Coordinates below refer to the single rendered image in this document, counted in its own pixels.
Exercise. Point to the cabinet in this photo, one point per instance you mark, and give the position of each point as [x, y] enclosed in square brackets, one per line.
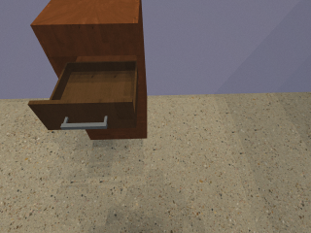
[97, 30]

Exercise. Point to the handle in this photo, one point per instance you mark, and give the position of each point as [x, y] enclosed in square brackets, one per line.
[84, 125]

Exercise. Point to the drawer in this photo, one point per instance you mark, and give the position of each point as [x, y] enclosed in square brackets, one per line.
[89, 91]

